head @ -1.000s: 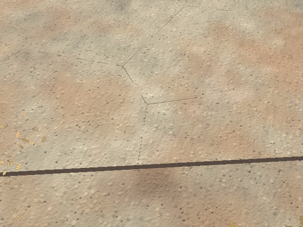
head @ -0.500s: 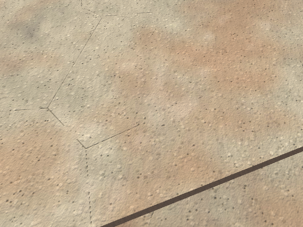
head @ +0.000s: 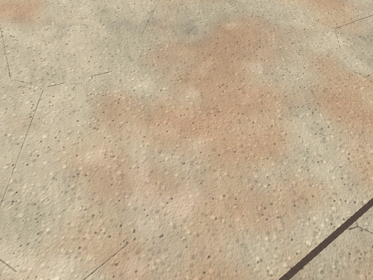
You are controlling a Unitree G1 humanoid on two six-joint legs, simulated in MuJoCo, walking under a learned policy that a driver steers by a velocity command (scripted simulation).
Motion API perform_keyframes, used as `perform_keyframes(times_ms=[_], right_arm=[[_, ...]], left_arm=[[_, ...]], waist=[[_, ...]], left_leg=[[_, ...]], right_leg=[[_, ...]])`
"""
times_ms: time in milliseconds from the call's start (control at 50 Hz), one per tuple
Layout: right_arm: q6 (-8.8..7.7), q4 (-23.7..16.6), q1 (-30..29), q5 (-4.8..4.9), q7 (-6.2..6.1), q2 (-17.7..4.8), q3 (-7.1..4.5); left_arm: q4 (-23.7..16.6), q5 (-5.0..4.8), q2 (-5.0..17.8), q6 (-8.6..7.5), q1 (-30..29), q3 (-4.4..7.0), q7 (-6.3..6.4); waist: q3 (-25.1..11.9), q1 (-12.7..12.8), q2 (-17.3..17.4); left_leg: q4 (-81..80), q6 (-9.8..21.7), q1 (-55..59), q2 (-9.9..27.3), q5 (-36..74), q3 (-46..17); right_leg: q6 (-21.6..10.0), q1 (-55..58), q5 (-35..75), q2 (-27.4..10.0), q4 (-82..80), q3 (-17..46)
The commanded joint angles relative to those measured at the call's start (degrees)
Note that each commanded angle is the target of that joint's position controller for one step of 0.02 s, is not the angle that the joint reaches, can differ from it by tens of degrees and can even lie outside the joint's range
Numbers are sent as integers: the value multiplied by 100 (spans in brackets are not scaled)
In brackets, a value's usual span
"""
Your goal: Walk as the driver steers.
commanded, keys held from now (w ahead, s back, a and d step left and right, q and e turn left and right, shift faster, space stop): w+e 0.28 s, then q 0.72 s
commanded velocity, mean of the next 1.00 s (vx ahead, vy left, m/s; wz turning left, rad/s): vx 0.25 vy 0.00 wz -0.01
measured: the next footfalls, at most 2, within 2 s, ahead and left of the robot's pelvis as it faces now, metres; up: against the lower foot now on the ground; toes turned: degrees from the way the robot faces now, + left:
right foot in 0.40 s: +0.35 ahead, -0.19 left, +0.00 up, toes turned -14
left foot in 0.88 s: +0.37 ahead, +0.05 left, +0.00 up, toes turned +5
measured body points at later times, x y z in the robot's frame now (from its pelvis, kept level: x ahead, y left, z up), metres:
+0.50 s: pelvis +0.24 -0.07 +0.00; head +0.28 -0.09 +0.44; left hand +0.50 +0.12 -0.08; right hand +0.22 -0.36 -0.14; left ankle +0.13 +0.11 -0.64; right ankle +0.31 -0.18 -0.73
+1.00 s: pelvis +0.32 -0.04 +0.01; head +0.36 -0.01 +0.45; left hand +0.46 +0.25 -0.11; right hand +0.47 -0.32 -0.08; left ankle +0.33 +0.05 -0.73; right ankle +0.29 -0.18 -0.66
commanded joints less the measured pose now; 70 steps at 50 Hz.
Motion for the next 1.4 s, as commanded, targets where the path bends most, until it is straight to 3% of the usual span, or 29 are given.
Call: perform_keyframes(times_ms=[20,100,280,340,380,400,420,440,460,480,520,580,700,800,860,880,900,920,940,960,980,1020,1120,1260,1320,1340,1360,1380,1400], right_arm=[[38,-103,548,-50,-64,-561,-157],[-31,83,585,16,-70,-718,-222],[119,420,920,105,-111,-1158,-324],[237,599,1099,215,-94,-1288,-328],[272,658,980,285,-104,-1317,-291],[222,615,1056,178,-93,-1055,-176],[151,484,1596,-101,17,-337,89],[134,764,1882,148,32,-751,37],[172,653,1249,349,23,-1164,-110],[216,510,905,334,-20,-1008,-72],[425,667,1029,176,-136,-856,-92],[712,718,1372,142,-259,-630,-108],[886,256,556,96,-194,-610,-136],[962,-69,203,93,-41,-699,-205],[946,-52,493,78,20,-727,-269],[923,-33,679,53,-37,-1055,-379],[900,-126,812,45,-163,-1803,-549],[790,-213,949,-133,-110,-1744,-493],[664,-210,923,-140,-58,-1570,-448],[578,-225,665,-50,-82,-1461,-434],[565,-270,412,66,-119,-1278,-394],[623,-356,198,114,-211,-1130,-325],[703,-416,304,111,-313,-1270,-388],[816,-531,82,102,-260,-1302,-404],[877,-611,-140,175,-280,-1244,-374],[896,-640,-128,190,-303,-1150,-344],[893,-666,88,130,-299,-873,-264],[841,-779,352,153,-279,-807,-268],[785,-716,384,67,-265,-1310,-404]], left_arm=[[-677,51,703,-81,-470,205,-30],[-829,12,309,21,-592,117,-90],[-1165,12,145,-59,-1824,9,-348],[-1283,108,197,-109,-1854,53,-386],[-926,203,570,-146,-657,258,-335],[-758,277,945,-118,-48,363,-229],[-757,441,1369,-82,190,331,-114],[-855,420,1152,-76,351,273,-149],[-782,339,942,-78,94,225,-183],[-685,232,764,-117,-318,161,-190],[-599,220,404,-175,-932,56,-193],[-501,361,444,-274,-1497,91,-165],[-216,297,636,-114,-1535,182,80],[-34,170,829,72,-1443,259,80],[101,12,812,145,-1402,280,88],[240,67,637,156,-1053,252,73],[37,343,348,130,-1104,168,40],[-180,333,423,124,-1714,162,73],[-179,214,587,141,-1877,215,76],[-136,135,558,153,-1820,225,98],[-44,161,582,163,-1743,246,147],[-19,195,636,164,-1702,282,182],[5,140,402,136,-1749,204,155],[32,96,524,54,-1705,216,25],[143,87,558,-46,-1298,249,-56],[214,112,672,-61,-1108,292,-62],[195,213,1057,-37,-982,373,-26],[177,351,1426,27,-1156,424,-4],[50,410,1130,2,-1279,351,6]], waist=[[-67,-395,758],[73,-295,768],[331,-663,536],[284,-467,603],[-435,294,610],[-947,543,355],[-1919,192,-1235],[-3188,478,-905],[-2490,538,-449],[-1639,305,-363],[-904,-152,-221],[-698,-515,-409],[-436,-273,-403],[-339,-154,-399],[-409,-351,-289],[-432,-316,324],[-480,-135,2025],[-724,-546,1907],[-821,-577,1203],[-729,-406,970],[-677,-295,737],[-723,-150,835],[-808,-227,856],[-589,-294,1165],[-625,-46,1173],[-648,11,1036],[-795,-121,129],[-520,-419,-1337],[-511,-289,-1087]], left_leg=[[-1617,866,1882,1735,-435,-2040],[-2065,1009,1508,1681,433,-1075],[-2081,742,2084,1650,1367,478],[-1408,671,2296,1740,3551,528],[29,404,2070,1459,4606,702],[1192,127,1118,1122,3354,752],[3532,-295,-912,268,-2467,567],[4593,-351,-976,36,-3295,-845],[4630,-325,-1270,334,-2955,-922],[4181,-334,-1553,553,-2552,-663],[3665,-467,-938,816,-1924,-538],[3251,-644,-109,710,-1387,-312],[2142,-510,-292,844,-505,-161],[1374,-293,-257,728,-938,126],[0,31,540,409,-89,395],[-593,276,1059,551,1254,-109],[-662,1016,2003,1885,3642,-1995],[-890,2031,2078,2473,3829,-2996],[-928,1980,2112,2245,3610,-2602],[-858,1658,2091,1937,3243,-2175],[-830,1392,2042,1745,2963,-1962],[-872,1257,1742,1567,2966,-1814],[-864,1219,1805,1365,2452,-1881],[-825,1160,1220,1171,1411,-2582],[-500,912,1148,931,1430,-2785],[-289,679,854,717,923,-2681],[655,360,163,245,-460,-2126],[1703,13,-1034,-711,-2574,-1028],[3064,-238,-1157,-251,-2731,-1015]], right_leg=[[72,-2175,602,-790,456,73],[144,-2089,923,-980,-232,-145],[21,-1776,2600,-852,-2584,-740],[-243,-1051,1949,-448,-3157,-935],[-546,782,2723,-92,-3927,-1082],[-724,2263,4498,-601,-3755,-621],[-1695,4430,7567,-2576,-3109,1467],[-2238,4488,7214,-3123,-3436,2404],[-1937,3838,6922,-2696,-3654,1477],[-1628,3117,6259,-2363,-3884,926],[-1358,1639,5442,-2026,-4444,288],[-1385,500,4986,-1947,-4978,-396],[-1299,590,2905,-2058,-5331,-897],[-1151,1131,2725,-2323,-4929,-937],[-638,1142,2642,-2085,-4067,-1262],[-204,823,2044,-1674,-3239,-1605],[404,-751,-110,-815,-1556,-2081],[580,-1655,-1532,-217,-277,-1122],[504,-1831,-1308,-328,250,-597],[424,-1946,-796,-434,233,-446],[411,-1999,-413,-509,39,-377],[455,-1616,71,-452,-123,-351],[608,-1257,531,-268,-1425,-281],[556,-337,518,-88,-2729,-216],[389,398,1208,-61,-4073,-315],[267,942,1825,-304,-4591,-234],[-123,1632,2306,-1380,-4772,686],[-1087,1698,3484,-2425,-4907,2014],[-1612,1349,3530,-2858,-4935,2241]])
Over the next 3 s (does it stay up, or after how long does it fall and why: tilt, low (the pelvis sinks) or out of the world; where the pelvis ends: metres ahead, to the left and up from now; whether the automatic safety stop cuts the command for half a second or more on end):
stays up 0.72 0.24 0.02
